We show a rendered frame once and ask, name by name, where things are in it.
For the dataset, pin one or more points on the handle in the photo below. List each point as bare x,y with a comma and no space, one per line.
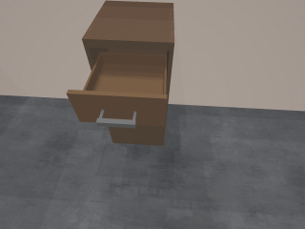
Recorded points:
115,122

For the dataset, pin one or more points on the drawer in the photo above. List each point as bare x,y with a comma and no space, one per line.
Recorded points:
121,84

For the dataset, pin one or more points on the cabinet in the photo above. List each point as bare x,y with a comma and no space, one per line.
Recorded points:
138,28

